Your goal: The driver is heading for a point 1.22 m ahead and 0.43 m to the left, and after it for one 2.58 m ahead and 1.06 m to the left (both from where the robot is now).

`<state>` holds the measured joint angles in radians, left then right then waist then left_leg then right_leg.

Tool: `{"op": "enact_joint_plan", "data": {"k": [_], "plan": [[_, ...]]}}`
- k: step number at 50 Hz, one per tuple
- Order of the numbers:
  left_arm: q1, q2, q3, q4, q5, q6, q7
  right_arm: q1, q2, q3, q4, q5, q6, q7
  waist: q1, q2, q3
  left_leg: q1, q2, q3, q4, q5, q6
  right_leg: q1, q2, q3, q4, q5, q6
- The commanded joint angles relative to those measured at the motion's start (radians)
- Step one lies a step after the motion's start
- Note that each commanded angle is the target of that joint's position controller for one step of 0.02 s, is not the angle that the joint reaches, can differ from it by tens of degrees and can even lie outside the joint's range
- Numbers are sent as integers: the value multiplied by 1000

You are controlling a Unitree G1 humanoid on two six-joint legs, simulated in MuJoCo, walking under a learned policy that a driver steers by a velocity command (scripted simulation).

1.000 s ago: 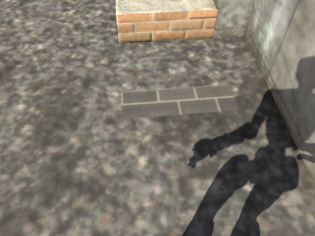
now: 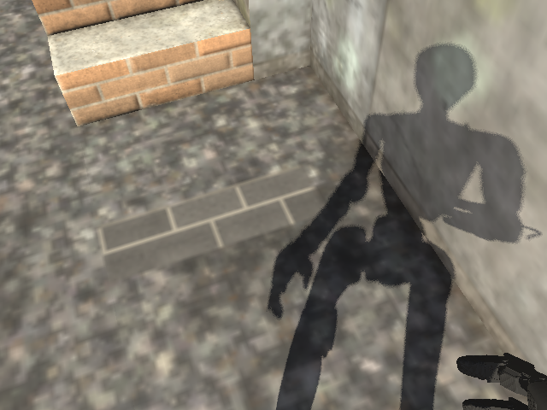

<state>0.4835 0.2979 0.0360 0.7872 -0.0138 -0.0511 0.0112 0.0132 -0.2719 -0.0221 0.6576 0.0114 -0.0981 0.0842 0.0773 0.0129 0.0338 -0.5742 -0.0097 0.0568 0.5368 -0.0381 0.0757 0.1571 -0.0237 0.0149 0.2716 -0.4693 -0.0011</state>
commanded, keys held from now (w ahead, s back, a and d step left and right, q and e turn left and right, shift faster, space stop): w+q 1.00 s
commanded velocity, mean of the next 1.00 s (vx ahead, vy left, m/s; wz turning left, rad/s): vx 0.49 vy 0.00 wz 0.49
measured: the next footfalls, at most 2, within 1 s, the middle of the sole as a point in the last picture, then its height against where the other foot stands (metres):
left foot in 0.02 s outside the picture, level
right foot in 0.52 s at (335, 395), level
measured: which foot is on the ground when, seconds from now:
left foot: up 0.00-0.00, down 0.02-0.54, up 0.56-0.98, down 1.00-1.00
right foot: down 0.00-0.04, up 0.06-0.50, down 0.52-1.00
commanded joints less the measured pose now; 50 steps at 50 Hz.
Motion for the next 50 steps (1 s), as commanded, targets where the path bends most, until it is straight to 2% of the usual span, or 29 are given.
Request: {"op": "enact_joint_plan", "data": {"k": [1, 2, 3, 4, 5, 6, 8, 10, 13, 17, 20, 23, 25, 26, 27, 28, 29, 30, 31, 33, 34, 36, 41, 43, 44, 46, 48, 49, 50], "plan": [[-39, 168, 34, -68, 18, -5, 16, 332, -207, -80, 22, 2, 1, -26, -239, -136, -232, 592, 2, -43, 53, -9, 105, -277, -162, -15, 532, 1044, -68], [87, 31, -5, -109, 27, -26, 2, 438, -328, -108, 34, -19, 5, -34, -170, 187, -419, 1007, 293, -599, 11, -174, 303, -705, 11, -30, 1011, 378, 12], [61, 69, -7, -90, 12, -61, -11, 447, -242, -87, 38, -13, 8, -36, -199, 232, -528, 1072, 364, -931, -212, -257, 334, -840, 84, 126, 1165, -73, 16], [-78, 143, 13, -131, -29, -78, -22, 372, -203, -79, 25, -12, 12, -45, -203, 172, -332, 948, 327, -774, -226, -283, 271, -948, 26, 137, 1207, -21, 6], [-161, 150, 8, -159, -24, -90, -19, 298, -189, -73, 6, -8, 15, -51, -178, 59, -204, 757, 290, -630, -235, -181, 238, -934, -21, 106, 1143, 63, -4], [-194, 144, 9, -165, 0, -92, -11, 242, -175, -67, -9, -11, 16, -53, -134, -29, -121, 578, 251, -535, -250, -43, 223, -879, -55, 85, 1066, 117, 0], [-153, 134, 16, -168, 19, -71, -6, 189, -149, -57, -29, -21, 13, -53, -58, 8, -88, 386, 194, -450, -305, 66, 225, -744, -91, 83, 974, 162, 13], [-124, 101, 15, -156, 24, -50, -1, 193, -153, -60, -15, -5, 7, -56, -29, 31, -78, 301, 162, -381, -334, 96, 231, -701, -88, 62, 889, 183, 36], [-236, 84, 12, -196, 38, -43, 10, 237, -174, -64, 1, 3, 3, -65, -58, 40, -23, 260, 126, -330, -349, 103, 214, -732, -69, 42, 695, 311, 60], [-419, 57, 4, -231, 23, -62, -5, 322, -193, -68, 27, 14, 24, -80, -136, 61, -13, 322, 97, -336, -301, -17, 154, -697, -9, 43, 367, 511, 59], [-491, 78, 14, -247, 11, -74, -22, 366, -193, -68, 44, 19, 38, -85, -161, 76, -11, 383, 125, -421, -255, -78, 146, -666, 22, 58, 262, 507, 53], [-482, 111, 33, -249, 9, -87, -28, 360, -192, -69, 50, 16, 52, -90, -138, 113, -18, 456, 140, -503, -181, -30, 126, -606, 40, 64, 192, 406, 30], [-353, 141, 54, -220, 11, -96, -19, 329, -170, -64, 41, 13, 60, -92, -62, 124, -81, 442, 96, -492, -61, 74, 85, -404, 29, 44, 114, 403, -17], [-213, 181, 68, -207, 28, -98, -8, 303, -125, -47, 19, 1, 55, -90, 8, 80, -208, 345, 53, -431, 153, 58, 46, -164, -97, 145, 149, 387, -83], [-89, 261, 90, -187, 44, -86, -1, 381, -64, -27, -5, 6, 45, -93, 13, -118, -331, 35, -86, -279, 477, -204, -27, 172, -299, 466, 137, 267, -209], [-65, 233, 89, -160, 25, -74, -10, 440, -91, -24, -19, 15, 37, -91, -18, -329, -327, -157, -66, -237, 654, -571, -46, 191, -426, 753, 52, 143, -276], [-112, 147, 68, -168, 15, -68, -7, 405, -169, -44, 0, 27, 44, -89, -12, -203, -196, -211, 0, -251, 733, -506, -59, 76, -399, 655, 36, 78, -244], [-147, 104, 55, -173, 17, -60, -4, 329, -182, -49, -10, 19, 53, -89, -5, -113, -111, -202, 33, -216, 747, -431, -68, -25, -344, 495, 27, 132, -204], [-182, 91, 49, -164, 18, -57, -6, 285, -166, -50, -28, 9, 56, -88, -22, -75, -50, -194, 57, -200, 710, -377, -72, -121, -298, 399, -6, 208, -186], [-238, 90, 45, -153, 25, -57, -3, 260, -138, -52, -47, 11, 65, -80, -55, -116, 3, -142, 99, -179, 646, -301, -76, -247, -234, 255, -69, 293, -168], [-242, 77, 44, -148, 17, -64, -8, 255, -104, -45, -47, 22, 69, -75, -58, -134, -1, -130, 102, -157, 630, -270, -79, -266, -227, 209, -86, 342, -179], [-237, 103, 54, -124, 15, -71, -12, 224, -84, -39, -66, 15, 74, -71, -59, -120, 6, -146, 111, -148, 569, -226, -94, -278, -232, 135, -113, 431, -200], [-229, 156, 67, -82, 12, -62, -7, 105, -61, -27, -95, 10, 59, -46, -26, -82, 11, -107, 110, -103, 289, 14, -87, -240, -213, -38, -110, 536, -169], [-205, 169, 67, -62, 1, -53, -10, 52, -61, -30, -111, 11, 60, -35, -6, -77, 19, -71, 94, -67, 209, 39, -74, -217, -216, -78, -106, 525, -156], [-201, 174, 69, -50, -14, -53, -9, 28, -65, -32, -128, 14, 64, -35, -4, -71, 37, -66, 94, -64, 170, 44, -62, -200, -230, -88, -111, 533, -145], [-187, 189, 72, -27, -18, -51, -8, 3, -75, -37, -148, 13, 72, -27, -9, -82, 44, -45, 79, -38, 121, -13, -31, -143, -255, -112, -82, 595, -128], [-200, 225, 81, -19, -26, -41, -5, 46, -108, -55, -153, 5, 80, -26, -56, -104, 4, 62, 26, 10, 94, -108, 11, -106, -258, -156, 34, 881, -108], [-215, 238, 84, -18, -31, -33, -2, 148, -140, -75, -130, 3, 85, -30, -123, -103, -56, 209, -19, 40, 57, -105, 40, -120, -239, -191, 182, 1036, -90], [-206, 213, 74, -21, -25, -30, 2, 330, -203, -111, -76, 8, 94, -43, -207, -75, -155, 475, -63, 37, 41, -73, 80, -226, -197, -218, 410, 1058, -59]]}}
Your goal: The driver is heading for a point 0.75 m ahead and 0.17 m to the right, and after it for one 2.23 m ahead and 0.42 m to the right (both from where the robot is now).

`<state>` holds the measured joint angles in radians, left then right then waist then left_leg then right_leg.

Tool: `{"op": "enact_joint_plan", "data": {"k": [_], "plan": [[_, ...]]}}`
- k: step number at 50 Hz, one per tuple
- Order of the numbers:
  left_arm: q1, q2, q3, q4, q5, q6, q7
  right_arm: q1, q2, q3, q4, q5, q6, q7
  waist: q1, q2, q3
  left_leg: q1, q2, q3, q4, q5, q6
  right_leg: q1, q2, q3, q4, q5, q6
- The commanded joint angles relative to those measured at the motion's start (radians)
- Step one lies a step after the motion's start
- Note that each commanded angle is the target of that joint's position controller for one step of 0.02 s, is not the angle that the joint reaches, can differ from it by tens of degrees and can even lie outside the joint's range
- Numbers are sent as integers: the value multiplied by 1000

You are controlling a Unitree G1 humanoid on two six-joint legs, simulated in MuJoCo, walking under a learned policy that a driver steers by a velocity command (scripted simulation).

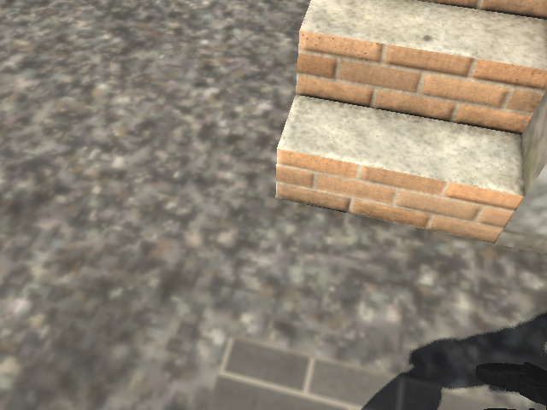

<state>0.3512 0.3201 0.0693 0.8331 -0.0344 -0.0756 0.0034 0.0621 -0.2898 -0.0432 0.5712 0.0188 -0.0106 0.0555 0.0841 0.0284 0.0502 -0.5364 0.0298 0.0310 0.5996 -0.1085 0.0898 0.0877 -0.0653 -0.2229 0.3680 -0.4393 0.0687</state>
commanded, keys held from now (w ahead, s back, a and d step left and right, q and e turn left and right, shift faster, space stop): w+q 0.04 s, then w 0.08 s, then w+e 0.86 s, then e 0.02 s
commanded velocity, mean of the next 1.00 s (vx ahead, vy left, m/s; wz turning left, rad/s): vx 0.50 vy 0.00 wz -0.23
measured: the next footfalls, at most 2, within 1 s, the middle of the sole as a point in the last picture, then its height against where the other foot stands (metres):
right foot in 0.56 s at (334, 387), level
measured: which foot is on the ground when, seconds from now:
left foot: down 0.00-0.58, up 0.60-1.00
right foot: down 0.00-0.00, up 0.02-0.54, down 0.56-1.00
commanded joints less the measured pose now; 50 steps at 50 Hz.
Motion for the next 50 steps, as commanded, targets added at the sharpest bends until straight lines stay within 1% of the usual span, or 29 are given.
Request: {"op": "enact_joint_plan", "data": {"k": [1, 2, 3, 4, 5, 6, 7, 10, 12, 15, 18, 22, 23, 24, 25, 27, 28, 29, 30, 31, 33, 34, 36, 39, 40, 42, 46, 48, 50], "plan": [[-37, 107, 8, -95, 47, -8, 9, 421, -280, -118, 41, 15, 18, -39, -231, 108, -274, 746, 86, -229, -25, 82, 136, -439, -88, 20, 668, 458, -80], [54, 21, -27, -145, 61, -33, -5, 363, -339, -112, 7, 12, 1, -32, -116, 289, -452, 959, 285, -814, -220, -261, 322, -756, 96, 220, 947, -190, -44], [-73, 130, -6, -142, 19, -53, -14, 349, -231, -84, -4, 9, -17, -22, -196, 111, -419, 907, 300, -825, -332, -366, 274, -846, 48, 342, 1020, -128, -62], [-132, 143, -2, -159, -5, -64, -16, 315, -188, -68, 20, 2, -33, -21, -180, 63, -254, 777, 276, -681, -345, -285, 228, -896, 11, 314, 978, -19, -85], [-141, 119, -10, -149, 9, -69, -6, 252, -164, -59, 21, 2, -42, -23, -136, -25, -172, 635, 238, -560, -340, -141, 197, -857, -37, 309, 903, 71, -91], [-130, 116, -8, -137, 28, -66, -1, 198, -136, -50, 18, -3, -45, -25, -99, -19, -123, 532, 194, -456, -347, -14, 177, -797, -70, 309, 829, 138, -83], [-100, 113, -9, -124, 29, -56, -6, 176, -117, -42, 14, -17, -48, -29, -74, 23, -122, 476, 173, -398, -370, 70, 168, -733, -92, 314, 804, 180, -78], [-67, 84, -13, -93, 30, -25, -12, 188, -115, -40, 49, -14, -67, -36, -58, 19, -100, 423, 156, -265, -418, 257, 173, -705, -94, 287, 747, 240, -47], [-120, 68, -17, -105, 29, -14, -11, 219, -127, -43, 81, -17, -73, -43, -77, 18, -53, 423, 147, -195, -445, 294, 159, -762, -91, 282, 674, 327, -32], [-195, 65, -15, -118, 16, -17, -26, 223, -131, -39, 100, -31, -73, -60, -104, 32, -2, 416, 114, -97, -480, 232, 106, -756, -62, 273, 479, 519, -33], [-274, 35, -25, -136, 9, -20, -45, 235, -145, -39, 126, -30, -78, -62, -146, 28, 39, 441, 125, -34, -512, 188, 81, -725, -29, 249, 311, 627, -53], [-347, 27, -29, -182, 9, -22, -66, 280, -147, -41, 170, -23, -70, -60, -175, 10, 54, 614, 182, 2, -460, 293, 77, -796, 0, 239, 207, 573, -93], [-344, 17, -35, -174, 102, 10, -77, 327, -111, -26, 204, -55, -74, -61, -161, 17, 63, 610, 162, 48, -443, 376, 53, -736, 33, 154, 192, 523, -112], [-337, 19, -32, -180, 107, 23, -80, 339, -114, -25, 212, -55, -77, -65, -164, 42, 59, 612, 163, 53, -394, 513, 39, -690, 55, 129, 193, 463, -134], [-298, 34, -26, -175, 98, 29, -77, 326, -136, -28, 215, -57, -77, -70, -136, 68, 30, 645, 167, 62, -310, 716, 23, -645, 88, 116, 194, 379, -160], [-87, 85, -6, -123, 90, 26, -61, 295, -180, -37, 213, -67, -67, -81, -36, 90, -103, 674, 165, 83, -2, 950, 6, -453, 158, 115, 161, 259, -220], [82, 119, 11, -81, 97, 17, -49, 288, -180, -32, 204, -62, -62, -84, 45, 52, -209, 558, 148, 110, 252, 779, -8, -226, 117, 185, 112, 290, -265], [166, 279, 61, -89, 109, 25, -36, 360, -101, -10, 143, -28, -74, -65, 20, -188, -360, 156, 11, 130, 680, 278, -68, 154, -178, 632, 157, 370, -412], [133, 276, 66, -78, 64, 31, -40, 325, -112, -12, 141, -46, -78, -57, 7, -211, -430, -94, -137, -27, 851, -434, -85, 274, -289, 1002, 6, 484, -497], [88, 241, 65, -74, 38, 38, -36, 238, -132, -10, 132, -56, -84, -50, 11, -104, -315, -164, -45, -137, 827, -336, -77, 194, -235, 845, -15, 375, -457], [-8, 130, 36, -74, 33, 51, -29, 197, -125, -2, 127, -58, -90, -42, -47, -13, -89, -112, 38, -106, 625, -234, -84, -99, -158, 665, -96, 367, -378], [-38, 105, 27, -69, 29, 53, -25, 201, -125, -1, 124, -79, -73, -43, -79, -17, -48, -54, 53, -99, 559, -229, -101, -196, -117, 611, -123, 424, -353], [-51, 116, 26, -63, 32, 41, -29, 251, -100, 7, 140, -90, -44, -37, -105, -45, -68, 23, 55, -74, 503, -223, -125, -274, -75, 550, -140, 511, -353], [-21, 136, 38, -47, 34, 24, -30, 205, -77, 16, 121, -86, -32, -40, -97, -70, -50, -15, 64, -58, 386, -142, -155, -313, -55, 524, -160, 490, -351], [-12, 128, 37, -38, 35, 20, -28, 136, -78, 20, 106, -90, -36, -36, -75, -63, -40, -36, 67, -59, 321, -83, -157, -302, -49, 526, -182, 421, -343], [6, 140, 47, -25, 38, 15, -24, 47, -80, 23, 87, -78, -44, -31, -41, -91, -25, -41, 54, -55, 191, 22, -163, -278, -19, 514, -177, 401, -304], [42, 141, 54, -11, 47, 12, -14, -54, -80, 31, 71, -64, -56, -25, -3, -110, -22, 2, 12, -47, 20, 84, -160, -227, -12, 527, -111, 501, -263], [21, 144, 55, -21, 55, 11, -10, -53, -87, 32, 72, -60, -66, -34, -15, -123, -38, 101, -18, -48, -45, 48, -148, -237, -12, 541, -51, 614, -233], [-11, 151, 59, -28, 56, 11, -3, 37, -124, 19, 96, -58, -82, -50, -66, -122, -50, 220, -31, -70, -109, 12, -121, -235, -17, 584, 43, 709, -190]]}}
